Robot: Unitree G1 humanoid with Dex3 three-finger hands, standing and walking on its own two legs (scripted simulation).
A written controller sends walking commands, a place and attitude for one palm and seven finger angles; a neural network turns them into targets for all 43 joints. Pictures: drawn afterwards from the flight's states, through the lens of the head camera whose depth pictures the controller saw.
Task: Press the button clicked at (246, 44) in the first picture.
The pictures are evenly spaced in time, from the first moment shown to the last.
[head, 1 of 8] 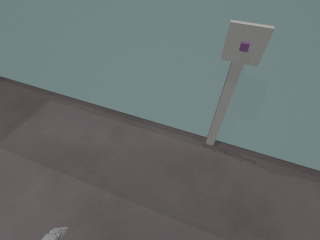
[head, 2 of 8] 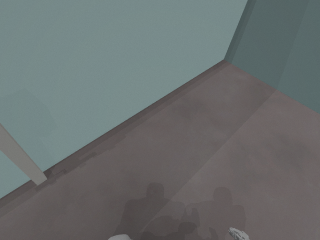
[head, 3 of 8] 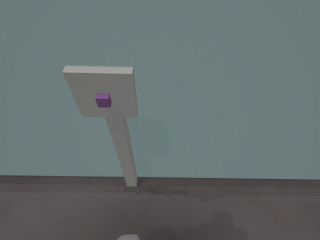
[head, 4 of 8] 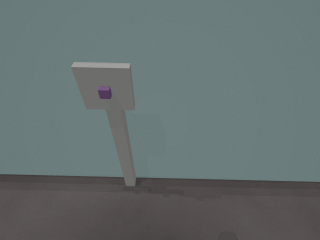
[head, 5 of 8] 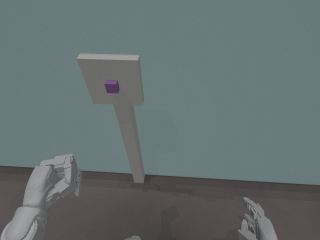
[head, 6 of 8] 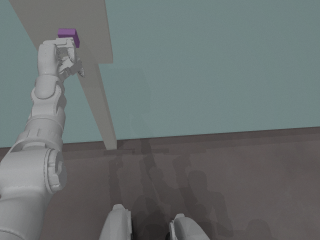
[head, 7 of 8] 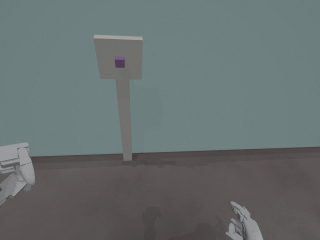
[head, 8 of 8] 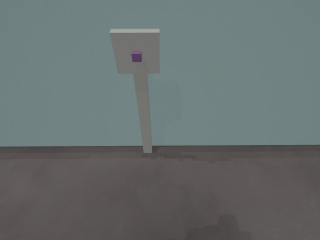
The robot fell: no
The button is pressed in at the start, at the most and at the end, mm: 0 7 0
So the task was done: yes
